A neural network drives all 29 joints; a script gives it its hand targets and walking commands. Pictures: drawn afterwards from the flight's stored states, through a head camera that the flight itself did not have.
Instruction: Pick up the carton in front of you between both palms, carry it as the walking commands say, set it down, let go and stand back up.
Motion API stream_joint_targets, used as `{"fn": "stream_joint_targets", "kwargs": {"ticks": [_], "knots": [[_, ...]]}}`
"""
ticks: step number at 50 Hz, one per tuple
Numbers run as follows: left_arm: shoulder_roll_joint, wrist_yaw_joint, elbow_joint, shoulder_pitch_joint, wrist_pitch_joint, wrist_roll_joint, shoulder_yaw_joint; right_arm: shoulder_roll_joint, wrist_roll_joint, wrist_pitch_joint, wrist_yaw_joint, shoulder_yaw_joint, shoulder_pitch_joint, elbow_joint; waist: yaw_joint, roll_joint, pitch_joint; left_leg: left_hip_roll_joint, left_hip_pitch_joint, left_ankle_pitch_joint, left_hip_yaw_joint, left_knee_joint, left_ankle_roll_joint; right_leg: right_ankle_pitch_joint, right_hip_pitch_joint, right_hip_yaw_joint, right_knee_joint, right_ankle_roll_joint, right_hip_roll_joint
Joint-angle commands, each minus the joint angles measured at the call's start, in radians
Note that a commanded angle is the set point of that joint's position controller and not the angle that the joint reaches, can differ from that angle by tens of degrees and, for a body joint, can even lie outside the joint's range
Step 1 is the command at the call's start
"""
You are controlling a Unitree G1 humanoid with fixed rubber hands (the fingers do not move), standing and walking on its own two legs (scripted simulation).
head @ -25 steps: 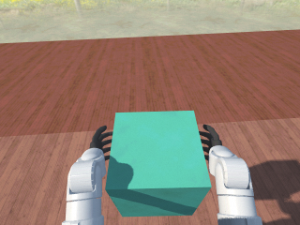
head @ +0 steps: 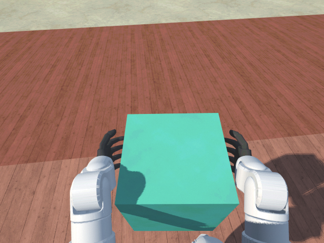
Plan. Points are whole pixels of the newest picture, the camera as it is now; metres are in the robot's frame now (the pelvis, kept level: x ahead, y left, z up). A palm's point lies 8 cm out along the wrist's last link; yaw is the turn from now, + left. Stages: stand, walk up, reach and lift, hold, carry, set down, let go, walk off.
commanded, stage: carry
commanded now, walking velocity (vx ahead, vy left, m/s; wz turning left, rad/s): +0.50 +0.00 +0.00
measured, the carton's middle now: (172, 176) +0.27 -0.01 +0.02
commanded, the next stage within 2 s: none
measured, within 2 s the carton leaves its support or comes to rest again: neither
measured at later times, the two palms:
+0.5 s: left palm (120, 76) +0.59 +0.13 +0.10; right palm (211, 74) +0.60 -0.17 +0.09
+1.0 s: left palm (121, 25) +0.97 +0.16 +0.10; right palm (188, 22) +0.96 -0.14 +0.10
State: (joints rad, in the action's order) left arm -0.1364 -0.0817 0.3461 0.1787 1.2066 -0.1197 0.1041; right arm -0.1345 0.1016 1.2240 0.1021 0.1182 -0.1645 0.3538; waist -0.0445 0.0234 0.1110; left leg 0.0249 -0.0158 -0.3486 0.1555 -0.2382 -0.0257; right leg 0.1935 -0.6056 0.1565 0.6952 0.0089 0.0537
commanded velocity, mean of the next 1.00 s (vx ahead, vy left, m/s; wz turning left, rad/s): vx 0.50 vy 0.00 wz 0.00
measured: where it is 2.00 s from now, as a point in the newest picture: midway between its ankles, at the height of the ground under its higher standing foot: (162, 108)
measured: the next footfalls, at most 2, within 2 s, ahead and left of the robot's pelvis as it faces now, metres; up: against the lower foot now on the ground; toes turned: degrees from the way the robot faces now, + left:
right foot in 0.10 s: +0.26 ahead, -0.10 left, +0.00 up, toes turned -9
left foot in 0.62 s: +0.62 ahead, +0.09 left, +0.00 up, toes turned +13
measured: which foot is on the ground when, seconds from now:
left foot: down 0.00-0.14, up 0.16-0.60, down 0.62-1.00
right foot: up 0.00-0.08, down 0.10-0.66, up 0.68-1.00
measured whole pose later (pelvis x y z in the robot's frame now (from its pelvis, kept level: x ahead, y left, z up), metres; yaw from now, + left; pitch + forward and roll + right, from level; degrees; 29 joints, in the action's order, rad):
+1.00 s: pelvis +0.67 +0.01 +0.00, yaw +1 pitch +4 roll -1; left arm -0.12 -0.09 0.32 0.27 1.17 -0.11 0.14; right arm -0.13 0.09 1.17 0.10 0.14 -0.27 0.30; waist -0.02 -0.01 0.05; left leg 0.02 0.07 -0.31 0.21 -0.31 -0.04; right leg 0.11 -0.65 0.11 0.73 0.02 0.10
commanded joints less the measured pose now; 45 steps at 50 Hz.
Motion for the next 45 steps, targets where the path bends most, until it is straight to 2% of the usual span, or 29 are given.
{"fn": "stream_joint_targets", "kwargs": {"ticks": [1, 3, 4, 5, 6, 7, 8, 9, 10, 11, 12, 13, 16, 21, 26, 27, 29, 30, 31, 32, 33, 34, 35, 36, 37, 38, 39, 42, 45], "knots": [[-0.916, 0.220, -0.004, 0.349, 0.000, 0.340, -0.684, -0.884, -0.434, -0.006, -0.295, -0.730, -0.452, 0.044, 0.024, 0.159, 0.073, 0.190, -0.022, 0.784, -0.047, 0.007, -0.070, -0.142, 0.134, 0.098, -0.158, 0.017, -0.058], [-0.916, 0.224, 0.008, 0.348, -0.005, 0.350, -0.691, -0.881, -0.431, -0.010, -0.297, -0.730, -0.452, 0.056, 0.039, 0.170, 0.133, 0.180, 0.013, 0.915, 0.024, -0.129, -0.043, -0.185, 0.344, 0.135, -0.184, 0.028, -0.093], [-0.918, 0.227, 0.011, 0.348, -0.008, 0.355, -0.693, -0.878, -0.428, -0.011, -0.298, -0.730, -0.450, 0.060, 0.053, 0.149, 0.183, 0.156, 0.051, 0.900, 0.071, -0.271, -0.019, -0.143, 0.491, 0.158, -0.214, 0.034, -0.117], [-0.921, 0.233, 0.016, 0.352, -0.009, 0.362, -0.695, -0.872, -0.422, -0.014, -0.299, -0.729, -0.459, 0.064, 0.071, 0.104, 0.234, 0.133, 0.145, 0.741, 0.078, -0.452, -0.003, -0.059, 0.649, 0.118, -0.216, 0.030, -0.073], [-0.913, 0.238, 0.010, 0.352, -0.008, 0.362, -0.696, -0.868, -0.417, -0.014, -0.300, -0.730, -0.466, 0.062, 0.082, -0.038, 0.278, 0.085, 0.290, 0.479, 0.060, -0.703, 0.018, 0.204, 0.751, -0.213, -0.297, 0.070, 0.133], [-0.917, 0.246, -0.020, 0.358, -0.019, 0.362, -0.692, -0.877, -0.415, -0.012, -0.298, -0.742, -0.474, 0.082, 0.068, -0.309, 0.322, -0.063, 0.556, -0.049, -0.023, -0.971, 0.045, 0.286, 0.878, -0.697, -0.484, 0.224, 0.366], [-0.942, 0.252, -0.006, 0.362, -0.021, 0.392, -0.708, -0.880, -0.408, -0.020, -0.296, -0.739, -0.472, 0.061, 0.063, -0.215, 0.290, -0.009, 0.626, -0.097, -0.135, -1.085, 0.012, 0.200, 0.841, -0.682, -0.516, 0.238, 0.389], [-0.969, 0.256, 0.006, 0.376, -0.028, 0.407, -0.721, -0.905, -0.407, -0.030, -0.296, -0.740, -0.467, 0.060, 0.062, -0.166, 0.278, 0.041, 0.638, -0.059, -0.155, -1.106, -0.010, 0.090, 0.778, -0.583, -0.497, 0.219, 0.349], [-0.992, 0.259, 0.020, 0.393, -0.036, 0.418, -0.735, -0.937, -0.405, -0.042, -0.294, -0.743, -0.463, 0.055, 0.058, -0.067, 0.265, 0.079, 0.625, -0.005, -0.159, -1.052, -0.019, 0.010, 0.710, -0.487, -0.485, 0.181, 0.322], [-1.005, 0.263, 0.037, 0.413, -0.042, 0.429, -0.745, -0.959, -0.404, -0.053, -0.290, -0.742, -0.448, 0.048, 0.054, -0.036, 0.256, 0.104, 0.616, 0.043, -0.163, -0.978, -0.017, -0.036, 0.666, -0.413, -0.491, 0.151, 0.300], [-1.013, 0.266, 0.043, 0.413, -0.047, 0.438, -0.754, -0.977, -0.396, -0.063, -0.285, -0.744, -0.433, 0.045, 0.053, -0.050, 0.261, 0.107, 0.584, 0.076, -0.151, -0.923, -0.011, -0.035, 0.637, -0.345, -0.502, 0.126, 0.279], [-1.012, 0.271, 0.046, 0.398, -0.051, 0.445, -0.757, -0.986, -0.385, -0.073, -0.279, -0.744, -0.404, 0.036, 0.053, -0.073, 0.264, 0.098, 0.573, 0.091, -0.129, -0.877, -0.004, -0.052, 0.627, -0.296, -0.509, 0.118, 0.264], [-0.986, 0.286, 0.050, 0.353, -0.059, 0.452, -0.762, -0.991, -0.355, -0.095, -0.261, -0.748, -0.337, 0.022, 0.057, -0.115, 0.236, 0.085, 0.611, 0.114, -0.074, -0.723, 0.017, -0.113, 0.648, -0.199, -0.531, 0.126, 0.237], [-0.909, 0.290, 0.084, 0.333, -0.052, 0.446, -0.744, -0.942, -0.364, -0.093, -0.242, -0.771, -0.367, 0.095, 0.058, -0.151, 0.138, 0.062, 0.696, 0.238, 0.001, -0.504, 0.030, -0.317, 0.715, -0.085, -0.519, 0.117, 0.188], [-0.818, 0.265, 0.090, 0.309, -0.009, 0.409, -0.697, -0.845, -0.389, -0.035, -0.241, -0.762, -0.393, 0.133, 0.069, -0.163, 0.047, 0.024, 0.651, 0.307, 0.073, -0.332, 0.001, -0.448, 0.725, -0.019, -0.489, 0.120, 0.170], [-0.806, 0.261, 0.087, 0.310, 0.000, 0.402, -0.690, -0.832, -0.393, -0.023, -0.243, -0.758, -0.400, 0.131, 0.070, -0.166, 0.034, 0.018, 0.622, 0.317, 0.084, -0.304, -0.010, -0.480, 0.726, -0.011, -0.478, 0.117, 0.170], [-0.790, 0.255, 0.089, 0.324, 0.017, 0.396, -0.682, -0.815, -0.401, -0.005, -0.248, -0.744, -0.414, 0.121, 0.061, -0.178, 0.068, -0.019, 0.473, 0.316, 0.117, -0.264, -0.026, -0.673, 0.725, 0.024, -0.374, 0.096, 0.168], [-0.783, 0.253, 0.094, 0.338, 0.024, 0.398, -0.681, -0.812, -0.400, 0.001, -0.250, -0.734, -0.416, 0.110, 0.050, -0.176, 0.115, -0.057, 0.341, 0.289, 0.154, -0.235, -0.028, -0.742, 0.705, 0.067, -0.247, 0.076, 0.153], [-0.778, 0.253, 0.101, 0.359, 0.030, 0.400, -0.683, -0.810, -0.396, 0.006, -0.252, -0.723, -0.417, 0.099, 0.029, -0.136, 0.179, -0.065, 0.146, 0.243, 0.157, -0.213, -0.028, -0.683, 0.621, 0.099, -0.065, 0.048, 0.121], [-0.769, 0.255, 0.105, 0.394, 0.035, 0.405, -0.685, -0.810, -0.391, 0.012, -0.254, -0.715, -0.413, 0.093, 0.000, -0.050, 0.255, 0.104, -0.053, 0.113, -0.071, -0.183, -0.046, -0.398, 0.452, 0.074, 0.160, 0.021, 0.101], [-0.787, 0.255, 0.128, 0.424, 0.046, 0.419, -0.703, -0.804, -0.382, 0.004, -0.257, -0.698, -0.420, 0.061, 0.006, 0.224, 0.336, 0.384, -0.278, -0.026, -0.595, -0.068, -0.223, -0.056, 0.116, 0.028, 0.484, -0.023, -0.041], [-0.791, 0.257, 0.105, 0.428, 0.043, 0.413, -0.703, -0.841, -0.393, 0.005, -0.261, -0.708, -0.412, 0.050, 0.015, 0.232, 0.309, 0.406, -0.285, 0.149, -0.694, 0.017, -0.253, 0.256, -0.032, -0.096, 0.643, -0.005, -0.074], [-0.832, 0.258, 0.083, 0.436, 0.035, 0.414, -0.708, -0.870, -0.403, 0.000, -0.263, -0.714, -0.438, 0.062, 0.019, 0.177, 0.302, 0.384, -0.253, 0.301, -0.564, -0.016, -0.234, 0.241, -0.065, -0.151, 0.702, 0.019, -0.013], [-0.864, 0.260, 0.076, 0.445, 0.023, 0.415, -0.711, -0.902, -0.410, -0.008, -0.264, -0.725, -0.463, 0.067, 0.021, 0.062, 0.301, 0.358, -0.195, 0.400, -0.456, -0.045, -0.198, 0.202, -0.057, -0.166, 0.670, 0.032, 0.028], [-0.896, 0.260, 0.068, 0.451, 0.011, 0.418, -0.716, -0.926, -0.418, -0.017, -0.266, -0.737, -0.488, 0.077, 0.025, -0.005, 0.273, 0.330, -0.120, 0.433, -0.370, -0.038, -0.165, 0.155, -0.042, -0.164, 0.600, 0.036, 0.056], [-0.918, 0.258, 0.059, 0.450, 0.001, 0.417, -0.719, -0.940, -0.426, -0.025, -0.268, -0.746, -0.511, 0.083, 0.032, 0.007, 0.270, 0.306, -0.070, 0.395, -0.301, -0.019, -0.130, 0.111, -0.011, -0.160, 0.530, 0.034, 0.072], [-0.929, 0.254, 0.049, 0.448, -0.009, 0.414, -0.725, -0.946, -0.431, -0.032, -0.271, -0.753, -0.523, 0.085, 0.034, 0.035, 0.275, 0.287, -0.049, 0.380, -0.255, -0.008, -0.117, 0.086, 0.010, -0.139, 0.487, 0.028, 0.066], [-0.924, 0.238, 0.020, 0.442, -0.035, 0.395, -0.737, -0.919, -0.439, -0.047, -0.279, -0.759, -0.524, 0.072, 0.033, 0.082, 0.244, 0.251, -0.043, 0.391, -0.157, 0.008, -0.117, 0.040, -0.027, -0.086, 0.350, 0.005, 0.050], [-0.877, 0.223, 0.014, 0.513, -0.043, 0.394, -0.749, -0.859, -0.438, -0.056, -0.279, -0.757, -0.566, 0.046, 0.022, 0.113, 0.193, 0.219, -0.062, 0.448, -0.094, 0.005, -0.127, -0.025, -0.089, -0.040, 0.199, -0.008, 0.044]]}}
